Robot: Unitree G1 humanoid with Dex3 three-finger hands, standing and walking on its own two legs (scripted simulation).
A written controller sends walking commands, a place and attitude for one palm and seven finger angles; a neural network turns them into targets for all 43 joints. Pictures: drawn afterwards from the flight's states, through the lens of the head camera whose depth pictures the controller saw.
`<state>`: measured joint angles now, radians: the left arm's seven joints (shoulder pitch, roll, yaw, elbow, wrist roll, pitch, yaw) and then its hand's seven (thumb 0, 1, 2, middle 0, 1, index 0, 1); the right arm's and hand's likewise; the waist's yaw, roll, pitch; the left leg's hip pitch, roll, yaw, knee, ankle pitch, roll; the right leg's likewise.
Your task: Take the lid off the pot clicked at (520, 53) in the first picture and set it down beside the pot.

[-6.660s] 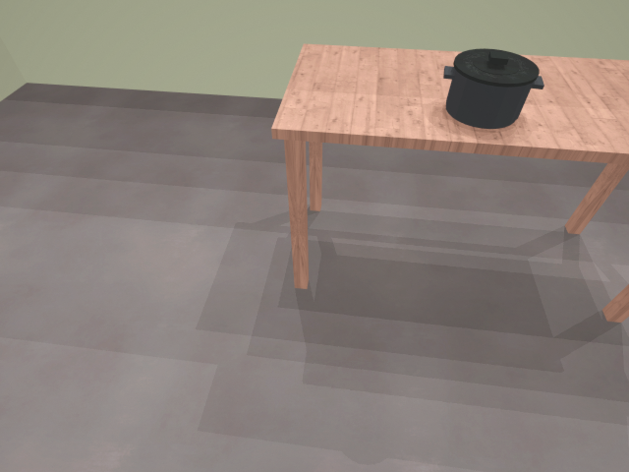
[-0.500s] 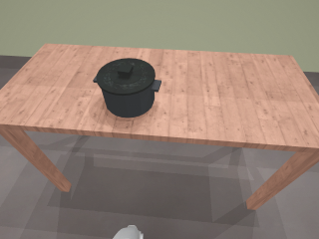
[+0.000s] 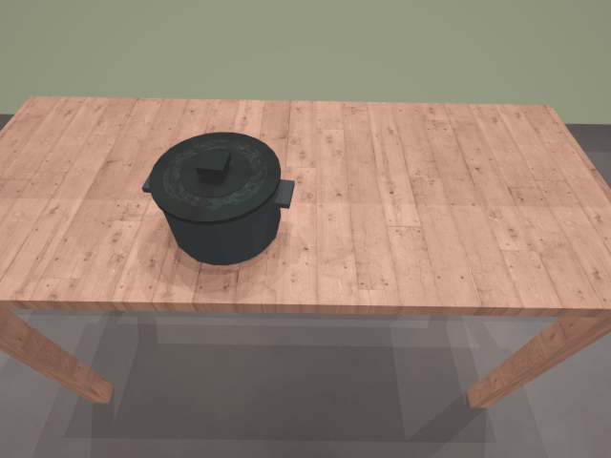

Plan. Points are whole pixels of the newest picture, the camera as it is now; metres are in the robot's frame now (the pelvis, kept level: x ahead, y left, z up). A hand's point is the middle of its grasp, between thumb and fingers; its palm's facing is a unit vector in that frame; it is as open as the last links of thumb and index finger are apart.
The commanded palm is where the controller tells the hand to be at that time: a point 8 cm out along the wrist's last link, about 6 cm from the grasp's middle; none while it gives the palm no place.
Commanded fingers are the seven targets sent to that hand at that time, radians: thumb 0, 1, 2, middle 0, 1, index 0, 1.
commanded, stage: come to a stop and stand still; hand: left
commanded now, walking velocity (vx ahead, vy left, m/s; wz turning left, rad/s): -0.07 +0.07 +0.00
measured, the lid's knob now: (214, 163) +0.49 +0.17 +0.10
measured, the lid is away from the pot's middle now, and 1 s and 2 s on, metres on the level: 0.00 0.00 0.00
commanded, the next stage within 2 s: look again from close up in 0.66 s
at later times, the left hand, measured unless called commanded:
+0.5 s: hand out of the picture +0.02 +0.19 -0.18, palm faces +0.03 -0.98 -0.20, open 7.4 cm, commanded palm none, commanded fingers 0.00 0.90 0.90 -0.20 -0.30 -0.20 -0.30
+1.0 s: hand out of the picture -0.03 +0.17 -0.17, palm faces +0.00 -0.98 -0.20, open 7.4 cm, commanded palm none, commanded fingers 0.00 0.90 0.90 -0.20 -0.30 -0.20 -0.30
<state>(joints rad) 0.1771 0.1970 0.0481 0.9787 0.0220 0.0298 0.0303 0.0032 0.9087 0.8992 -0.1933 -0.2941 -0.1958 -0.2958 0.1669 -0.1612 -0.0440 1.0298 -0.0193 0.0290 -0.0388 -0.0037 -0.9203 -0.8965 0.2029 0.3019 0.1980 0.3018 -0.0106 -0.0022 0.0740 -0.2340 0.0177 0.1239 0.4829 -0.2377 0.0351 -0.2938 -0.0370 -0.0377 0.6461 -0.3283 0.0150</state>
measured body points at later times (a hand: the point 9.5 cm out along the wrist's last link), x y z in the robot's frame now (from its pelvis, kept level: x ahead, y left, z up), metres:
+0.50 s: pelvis -0.01 +0.01 +0.00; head -0.01 +0.02 +0.45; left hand +0.02 +0.24 -0.16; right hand -0.01 -0.21 -0.15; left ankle -0.04 +0.12 -0.74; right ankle +0.00 -0.12 -0.74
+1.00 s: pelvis -0.01 +0.01 +0.00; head -0.01 -0.01 +0.45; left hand -0.03 +0.22 -0.16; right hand -0.01 -0.21 -0.17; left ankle -0.04 +0.12 -0.74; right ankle +0.00 -0.12 -0.74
